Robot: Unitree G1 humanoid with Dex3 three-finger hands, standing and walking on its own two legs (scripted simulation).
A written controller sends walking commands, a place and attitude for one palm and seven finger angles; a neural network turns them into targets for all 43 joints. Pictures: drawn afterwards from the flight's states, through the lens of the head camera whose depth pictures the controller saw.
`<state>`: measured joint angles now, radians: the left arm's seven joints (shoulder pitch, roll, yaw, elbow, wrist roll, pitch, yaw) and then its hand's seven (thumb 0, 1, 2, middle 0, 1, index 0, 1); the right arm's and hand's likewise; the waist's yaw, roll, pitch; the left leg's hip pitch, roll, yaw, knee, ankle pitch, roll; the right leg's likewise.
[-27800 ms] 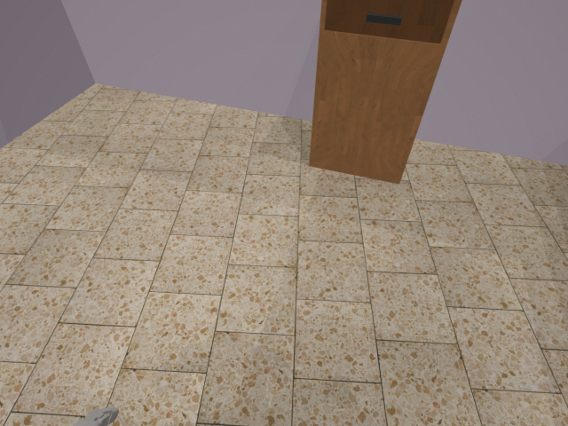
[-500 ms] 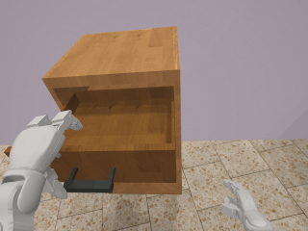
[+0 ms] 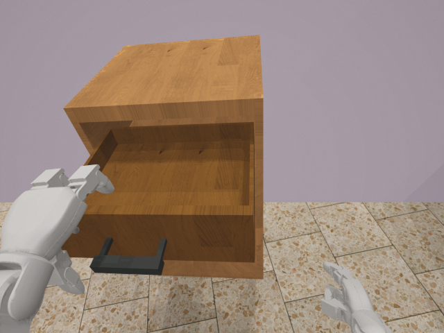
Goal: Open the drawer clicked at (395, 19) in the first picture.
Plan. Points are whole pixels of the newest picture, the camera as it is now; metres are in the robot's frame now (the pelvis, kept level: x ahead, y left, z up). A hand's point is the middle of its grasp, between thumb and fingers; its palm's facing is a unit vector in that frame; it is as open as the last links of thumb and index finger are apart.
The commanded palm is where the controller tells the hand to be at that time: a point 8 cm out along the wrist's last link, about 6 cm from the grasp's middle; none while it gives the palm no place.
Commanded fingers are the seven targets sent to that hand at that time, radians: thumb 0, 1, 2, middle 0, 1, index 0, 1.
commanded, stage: draw the hand back to the body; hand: left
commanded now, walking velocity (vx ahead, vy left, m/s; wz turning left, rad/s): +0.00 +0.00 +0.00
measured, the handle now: (131, 254) +0.23 +0.22 +0.04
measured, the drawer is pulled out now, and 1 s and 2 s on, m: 0.29 0.29 0.29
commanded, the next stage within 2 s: step back with the hand held close in 1.08 s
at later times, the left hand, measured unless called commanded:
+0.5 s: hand (76, 201) +0.20 +0.22 +0.23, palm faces +0.42 -0.83 -0.38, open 12.0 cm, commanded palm +0.15 +0.27 +0.23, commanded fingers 0.00 0.27 0.63 -0.25 -0.70 -0.25 -0.70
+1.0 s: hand (72, 210) +0.20 +0.23 +0.21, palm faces +0.47 -0.80 -0.38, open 7.9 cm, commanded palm +0.14 +0.27 +0.23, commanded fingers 0.00 0.90 0.90 -0.20 -0.30 -0.20 -0.30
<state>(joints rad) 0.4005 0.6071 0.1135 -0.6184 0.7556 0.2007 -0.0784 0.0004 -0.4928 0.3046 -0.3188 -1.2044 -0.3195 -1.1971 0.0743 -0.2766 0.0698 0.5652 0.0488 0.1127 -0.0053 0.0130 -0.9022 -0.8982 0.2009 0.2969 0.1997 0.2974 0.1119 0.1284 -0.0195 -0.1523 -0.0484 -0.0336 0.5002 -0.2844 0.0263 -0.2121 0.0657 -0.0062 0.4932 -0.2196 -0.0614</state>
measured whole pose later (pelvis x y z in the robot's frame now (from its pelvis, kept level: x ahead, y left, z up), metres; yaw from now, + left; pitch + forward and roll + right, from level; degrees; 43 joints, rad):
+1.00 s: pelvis +0.02 -0.01 +0.00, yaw +2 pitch -3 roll +0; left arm 0.48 0.35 0.35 -0.55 -0.10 -0.13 0.10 0.01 0.77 0.85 -0.22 -0.38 -0.22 -0.38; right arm 0.16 -0.21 0.03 0.63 0.03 -0.12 -0.07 0.01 -0.90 -0.90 0.20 0.30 0.20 0.30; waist 0.06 0.08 0.00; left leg -0.11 -0.03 -0.07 0.47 -0.30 0.01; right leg -0.15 0.08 -0.04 0.44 -0.23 -0.08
